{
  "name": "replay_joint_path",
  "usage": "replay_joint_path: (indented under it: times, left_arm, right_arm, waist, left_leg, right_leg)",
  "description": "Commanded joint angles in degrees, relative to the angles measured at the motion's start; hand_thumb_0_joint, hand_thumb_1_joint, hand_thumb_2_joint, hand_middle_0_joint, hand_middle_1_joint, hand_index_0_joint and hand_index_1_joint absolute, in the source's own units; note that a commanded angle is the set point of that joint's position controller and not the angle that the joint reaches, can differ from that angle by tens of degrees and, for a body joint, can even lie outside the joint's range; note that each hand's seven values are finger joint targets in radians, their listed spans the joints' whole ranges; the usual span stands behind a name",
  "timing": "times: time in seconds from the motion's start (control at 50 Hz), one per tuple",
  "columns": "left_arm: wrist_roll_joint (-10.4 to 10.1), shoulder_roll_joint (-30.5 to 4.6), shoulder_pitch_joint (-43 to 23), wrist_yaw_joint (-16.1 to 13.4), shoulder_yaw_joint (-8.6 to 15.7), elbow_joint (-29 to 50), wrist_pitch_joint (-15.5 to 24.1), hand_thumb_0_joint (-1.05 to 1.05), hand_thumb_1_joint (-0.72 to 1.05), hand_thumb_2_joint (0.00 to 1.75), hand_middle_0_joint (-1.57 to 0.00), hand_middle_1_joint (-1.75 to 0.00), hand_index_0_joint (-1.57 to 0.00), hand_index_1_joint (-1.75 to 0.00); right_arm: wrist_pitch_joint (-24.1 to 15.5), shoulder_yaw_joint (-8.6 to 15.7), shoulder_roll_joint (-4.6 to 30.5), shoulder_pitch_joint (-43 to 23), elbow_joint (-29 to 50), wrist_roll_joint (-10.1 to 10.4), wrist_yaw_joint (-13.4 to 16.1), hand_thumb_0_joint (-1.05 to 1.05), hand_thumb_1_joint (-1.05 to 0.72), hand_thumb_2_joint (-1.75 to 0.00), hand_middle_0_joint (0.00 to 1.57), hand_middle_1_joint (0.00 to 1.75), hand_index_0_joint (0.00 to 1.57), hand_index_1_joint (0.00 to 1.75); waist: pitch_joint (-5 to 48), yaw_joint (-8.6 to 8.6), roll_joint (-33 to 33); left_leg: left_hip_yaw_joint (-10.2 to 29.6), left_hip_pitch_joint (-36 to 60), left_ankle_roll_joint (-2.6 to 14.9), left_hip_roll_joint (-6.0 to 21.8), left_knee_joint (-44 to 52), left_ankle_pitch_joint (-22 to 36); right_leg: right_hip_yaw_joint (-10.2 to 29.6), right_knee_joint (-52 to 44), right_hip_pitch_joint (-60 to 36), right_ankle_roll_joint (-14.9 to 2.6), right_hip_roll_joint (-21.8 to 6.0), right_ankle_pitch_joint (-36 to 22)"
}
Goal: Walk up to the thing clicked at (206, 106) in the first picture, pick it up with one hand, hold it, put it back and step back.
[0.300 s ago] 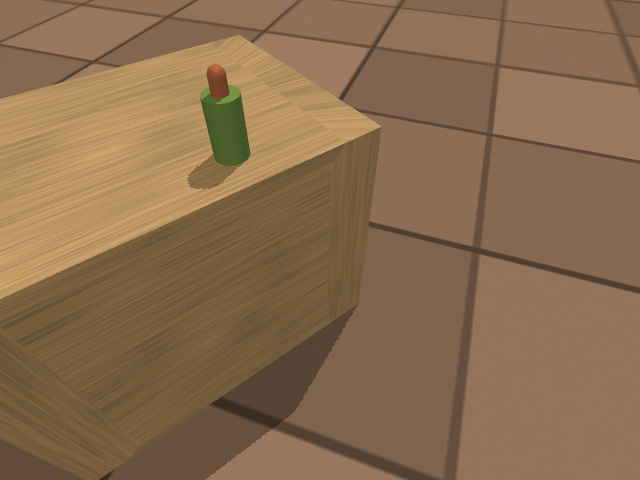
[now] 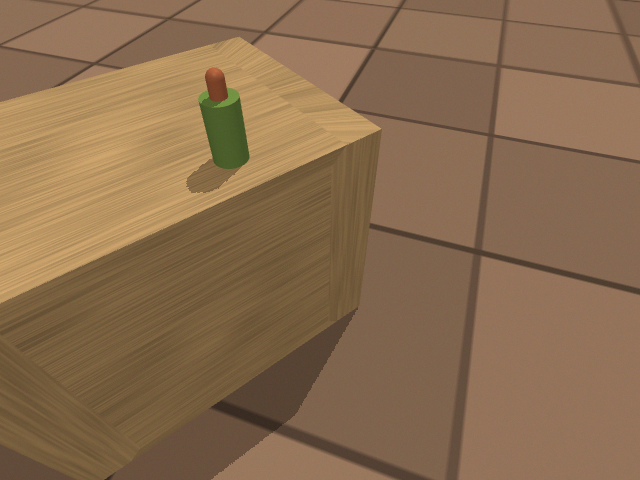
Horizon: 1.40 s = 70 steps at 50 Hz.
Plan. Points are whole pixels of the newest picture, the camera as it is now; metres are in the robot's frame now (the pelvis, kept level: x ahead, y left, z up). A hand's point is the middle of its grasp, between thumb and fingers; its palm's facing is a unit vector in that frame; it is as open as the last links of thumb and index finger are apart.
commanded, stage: stand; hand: right
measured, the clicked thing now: (223, 117) +0.75 +0.19 +0.06
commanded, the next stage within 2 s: walk up in 0.82 s
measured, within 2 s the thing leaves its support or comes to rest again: neither
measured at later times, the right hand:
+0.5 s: hand out of the picture +0.08 -0.25 -0.16, palm faces -0.02 +0.94 -0.34, open 7.4 cm
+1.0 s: hand out of the picture +0.10 -0.25 -0.15, palm faces -0.16 +0.92 -0.36, open 7.4 cm
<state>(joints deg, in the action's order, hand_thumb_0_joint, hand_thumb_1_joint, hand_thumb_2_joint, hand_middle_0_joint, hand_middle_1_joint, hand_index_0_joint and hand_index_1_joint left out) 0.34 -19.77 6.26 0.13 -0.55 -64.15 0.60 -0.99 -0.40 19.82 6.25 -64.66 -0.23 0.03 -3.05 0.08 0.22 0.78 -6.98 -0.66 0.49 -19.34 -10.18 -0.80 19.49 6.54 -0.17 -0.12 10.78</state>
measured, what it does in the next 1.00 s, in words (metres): lifts its left foot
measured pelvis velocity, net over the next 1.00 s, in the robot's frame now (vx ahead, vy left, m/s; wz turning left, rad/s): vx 0.02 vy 0.02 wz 0.12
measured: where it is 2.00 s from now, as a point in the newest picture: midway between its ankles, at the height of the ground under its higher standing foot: outside the picture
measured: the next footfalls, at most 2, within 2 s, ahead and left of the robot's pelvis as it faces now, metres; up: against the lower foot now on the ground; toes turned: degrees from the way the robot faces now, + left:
left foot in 1.16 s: +0.14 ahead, +0.25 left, +0.00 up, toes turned +18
right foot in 1.58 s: +0.38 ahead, +0.02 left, +0.00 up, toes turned +20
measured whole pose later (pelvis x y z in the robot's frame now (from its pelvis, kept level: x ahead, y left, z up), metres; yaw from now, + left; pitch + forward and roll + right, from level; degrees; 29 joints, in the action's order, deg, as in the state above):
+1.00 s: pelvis +0.02 +0.02 +0.00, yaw +7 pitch -2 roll -1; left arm 2.2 -21.9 10.9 0.7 5.2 -55.9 2.7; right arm 2.8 4.0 23.0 13.4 -57.1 -2.4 -4.8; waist -3.1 -1.0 0.4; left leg -0.1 -23.9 0.1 3.5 -50.1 -21.5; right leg -7.5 20.4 3.6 -0.8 -2.4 14.6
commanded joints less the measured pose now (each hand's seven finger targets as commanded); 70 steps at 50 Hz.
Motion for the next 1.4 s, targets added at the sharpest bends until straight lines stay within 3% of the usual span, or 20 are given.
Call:
replay_joint_path:
  times: [0.0, 0.2, 0.34, 0.78, 0.8, 0.82, 0.84, 0.86, 0.9, 0.98, 1.06, 1.08, 1.12, 1.14, 1.16, 1.18, 1.2, 1.26, 1.28, 1.38]
  left_arm:
    - [0.11, -12.13, -1.81, -0.6, 2.23, 2.99, 1.37, 0.0, 0.9, 0.9, -0.2, -0.3, -0.2, -0.3]
    - [0.1, -12.16, -2.01, -0.72, 2.33, 2.99, 1.41, 0.0, 0.9, 0.9, -0.2, -0.3, -0.2, -0.3]
    - [0.15, -12.33, -2.15, -0.88, 2.42, 3.33, 1.66, 0.0, 0.9, 0.9, -0.2, -0.3, -0.2, -0.3]
    - [0.3, -12.52, -1.46, -0.68, 2.66, 3.19, 1.34, 0.0, 0.9, 0.9, -0.2, -0.3, -0.2, -0.3]
    - [0.22, -19.35, 3.01, -0.23, 7.69, 5.96, 2.23, 0.0, 0.9, 0.9, -0.2, -0.3, -0.2, -0.3]
    - [0.95, -20.0, 7.25, -0.34, 8.59, 5.36, 2.36, 0.0, 0.9, 0.9, -0.2, -0.3, -0.2, -0.3]
    - [1.81, -22.1, 8.05, -0.57, 9.99, 6.12, 2.52, 0.0, 0.9, 0.9, -0.2, -0.3, -0.2, -0.3]
    - [1.99, -21.45, 6.73, -0.68, 10.19, 8.68, 2.76, 0.0, 0.9, 0.9, -0.2, -0.3, -0.2, -0.3]
    - [1.87, -18.65, 3.24, -0.52, 9.83, 11.66, 3.08, 0.0, 0.9, 0.9, -0.2, -0.3, -0.2, -0.3]
    - [2.43, -19.12, -0.41, 0.18, 10.14, 15.36, 3.95, 0.0, 0.9, 0.9, -0.2, -0.3, -0.2, -0.3]
    - [2.51, -19.03, -0.38, 1.46, 10.11, 17.61, 3.68, 0.0, 0.9, 0.9, -0.2, -0.3, -0.2, -0.3]
    - [2.56, -19.47, -1.0, 1.63, 10.12, 17.87, 3.31, 0.0, 0.9, 0.9, -0.2, -0.3, -0.2, -0.3]
    - [3.21, -16.07, 0.55, 1.92, 9.36, 19.0, 2.22, 0.0, 0.9, 0.9, -0.2, -0.3, -0.2, -0.3]
    - [3.11, -13.0, 3.01, 2.21, 8.27, 19.28, 1.63, 0.0, 0.9, 0.9, -0.2, -0.3, -0.2, -0.3]
    - [2.18, -8.65, 4.64, 2.74, 6.58, 20.76, 1.42, 0.0, 0.9, 0.9, -0.2, -0.3, -0.2, -0.3]
    - [1.43, -12.03, 3.13, 2.74, 7.06, 22.09, 1.64, 0.0, 0.9, 0.9, -0.2, -0.3, -0.2, -0.3]
    - [1.94, -16.47, 1.95, 2.46, 7.62, 21.89, 1.64, 0.0, 0.9, 0.9, -0.2, -0.3, -0.2, -0.3]
    - [0.26, -17.26, 9.75, 2.39, 8.06, 16.89, 1.57, 0.0, 0.9, 0.9, -0.2, -0.3, -0.2, -0.3]
    - [0.15, -16.95, 11.57, 2.59, 8.38, 16.32, 1.19, 0.0, 0.9, 0.9, -0.2, -0.3, -0.2, -0.3]
    - [1.23, -14.78, 6.95, 3.52, 8.76, 20.56, -0.05, 0.0, 0.9, 0.9, -0.2, -0.3, -0.2, -0.3]
  right_arm:
    - [-0.97, 2.34, 11.92, -1.85, 3.33, -0.11, 0.64, 0.0, -0.9, -0.9, 0.2, 0.3, 0.2, 0.3]
    - [-0.78, 2.34, 11.49, -1.82, 3.33, -0.22, 0.49, 0.0, -0.9, -0.9, 0.2, 0.3, 0.2, 0.3]
    - [-0.79, 2.51, 11.68, -1.92, 3.55, -0.12, 0.52, 0.0, -0.9, -0.9, 0.2, 0.3, 0.2, 0.3]
    - [-0.77, 2.42, 12.0, -1.77, 3.62, -0.25, 0.6, 0.0, -0.9, -0.9, 0.2, 0.3, 0.2, 0.3]
    - [0.3, 5.8, 16.62, 0.63, 8.01, -0.91, -1.18, 0.0, -0.9, -0.9, 0.2, 0.3, 0.2, 0.3]
    - [1.0, 5.54, 14.78, -2.58, 10.31, -1.3, -2.03, 0.0, -0.9, -0.9, 0.2, 0.3, 0.2, 0.3]
    - [1.64, 5.38, 13.21, -4.45, 12.43, -1.72, -2.5, 0.0, -0.9, -0.9, 0.2, 0.3, 0.2, 0.3]
    - [1.99, 5.72, 13.86, -4.51, 13.77, -2.63, -2.97, 0.0, -0.9, -0.9, 0.2, 0.3, 0.2, 0.3]
    - [2.13, 7.16, 14.8, -1.67, 14.92, -2.92, -4.11, 0.0, -0.9, -0.9, 0.2, 0.3, 0.2, 0.3]
    - [1.94, 8.13, 14.09, 4.19, 15.99, -2.04, -5.95, 0.0, -0.9, -0.9, 0.2, 0.3, 0.2, 0.3]
    - [0.97, 8.55, 12.59, 7.56, 16.84, -1.34, -6.11, 0.0, -0.9, -0.9, 0.2, 0.3, 0.2, 0.3]
    - [0.73, 9.13, 12.9, 10.25, 16.21, -1.28, -5.8, 0.0, -0.9, -0.9, 0.2, 0.3, 0.2, 0.3]
    - [0.27, 10.85, 16.2, 20.74, 12.55, -1.15, -4.39, 0.0, -0.9, -0.9, 0.2, 0.3, 0.2, 0.3]
    - [-0.06, 11.93, 19.04, 25.57, 11.93, -1.37, -3.38, 0.0, -0.9, -0.9, 0.2, 0.3, 0.2, 0.3]
    - [-0.49, 12.33, 23.1, 28.29, 12.92, -1.89, -2.33, 0.0, -0.9, -0.9, 0.2, 0.3, 0.2, 0.3]
    - [-1.21, 11.56, 25.56, 23.11, 15.66, -1.15, -2.47, 0.0, -0.9, -0.9, 0.2, 0.3, 0.2, 0.3]
    - [-1.41, 11.97, 27.7, 17.31, 17.76, -0.03, -2.27, 0.0, -0.9, -0.9, 0.2, 0.3, 0.2, 0.3]
    - [-2.99, 9.62, 21.44, 11.44, 20.87, -0.68, -1.08, 0.0, -0.9, -0.9, 0.2, 0.3, 0.2, 0.3]
    - [-3.51, 9.22, 20.53, 13.04, 20.59, -0.34, -0.91, 0.0, -0.9, -0.9, 0.2, 0.3, 0.2, 0.3]
    - [-4.92, 8.94, 19.43, 19.69, 21.32, -0.61, 0.33, 0.0, -0.9, -0.9, 0.2, 0.3, 0.2, 0.3]
  waist:
    - [4.84, -0.16, -0.35]
    - [3.77, -0.12, -0.46]
    - [5.73, 0.11, -0.72]
    - [4.04, -0.14, -0.36]
    - [5.57, -3.33, 0.03]
    - [1.66, -5.66, -2.75]
    - [0.55, -6.55, -10.77]
    - [-0.8, -6.27, -8.24]
    - [-3.29, -3.95, -4.45]
    - [-4.0, -0.83, -6.49]
    - [-1.66, -0.19, -9.21]
    - [-0.77, 1.33, -8.97]
    - [4.42, 5.46, 2.49]
    - [4.23, 8.13, 10.7]
    - [1.39, 8.93, 24.02]
    - [0.3, 6.35, 18.23]
    - [-3.41, 4.06, 12.51]
    - [-0.68, -1.06, 6.3]
    - [0.99, -1.48, 7.22]
    - [-0.17, 0.52, 6.58]
  left_leg:
    - [4.85, 1.74, 1.73, 6.62, 2.67, 8.64]
    - [4.72, 0.64, 1.54, 6.5, 3.23, 6.73]
    - [4.49, 2.13, 1.6, 6.63, 2.18, 10.22]
    - [4.76, 1.68, 1.82, 6.78, 3.66, 6.53]
    - [7.4, -11.95, 5.34, 2.75, -4.38, -10.9]
    - [4.27, -26.21, 3.72, 0.61, -8.92, -17.43]
    - [0.15, -31.54, 2.59, -0.13, -24.8, -15.1]
    - [1.34, -32.56, 2.02, 3.67, -31.52, -15.61]
    - [3.66, -30.15, 1.05, 7.09, -35.78, -13.93]
    - [2.76, -25.81, -0.24, 9.28, -28.89, -10.49]
    - [-4.72, -10.77, -0.36, 6.01, -19.21, -2.49]
    - [-7.47, -6.26, -0.45, 4.63, -17.85, 0.46]
    - [-8.88, 7.58, 1.08, 0.01, -18.69, -6.33]
    - [-2.69, 13.37, 3.42, 1.37, -15.36, -13.59]
    - [20.2, 11.23, 8.27, 11.41, -1.43, -31.22]
    - [46.12, 1.12, 14.05, 20.13, 12.24, -38.4]
    - [52.81, -4.26, 17.11, 24.56, 15.13, -40.36]
    - [26.76, -4.82, 13.46, 15.42, 3.7, -21.38]
    - [22.28, -4.6, 12.46, 13.44, 1.9, -16.35]
    - [16.83, -4.24, 13.67, 12.18, -0.09, -0.51]
  right_leg:
    - [5.69, -3.11, -0.11, -1.46, -7.41, -8.33]
    - [5.69, -4.29, -0.57, -1.43, -7.39, -6.23]
    - [5.52, -3.64, -2.15, -1.34, -7.67, -12.01]
    - [5.63, -4.48, -0.5, -1.41, -7.29, -6.37]
    - [2.26, 0.9, -11.39, -2.42, -4.77, 15.87]
    - [8.26, -2.82, -18.16, -4.67, -9.88, 23.59]
    - [17.98, -11.51, -16.59, -9.16, -20.44, 28.13]
    - [21.49, -12.98, -10.95, -13.3, -27.27, 26.58]
    - [18.21, -13.35, -3.06, -14.35, -26.88, 25.73]
    - [4.57, -10.16, -2.32, -11.79, -20.89, 15.16]
    - [-5.97, -2.22, 6.79, -7.53, -15.28, 14.56]
    - [-7.0, 0.85, 9.6, -7.13, -15.02, 18.78]
    - [-8.34, 18.63, 17.56, -6.17, -11.81, 21.23]
    - [-9.53, 34.08, 25.5, -5.11, -9.06, 21.13]
    - [-9.84, 50.57, 34.7, -3.11, -2.64, 28.03]
    - [-0.14, 52.78, 33.39, -2.74, -0.79, 25.78]
    - [3.84, 53.1, 32.25, -2.52, -4.49, 22.85]
    - [4.89, 47.36, 27.11, -2.22, -8.63, 13.47]
    - [3.67, 43.94, 25.06, -2.05, -8.2, 11.65]
    - [1.93, 32.94, 24.41, -0.38, -6.77, 8.56]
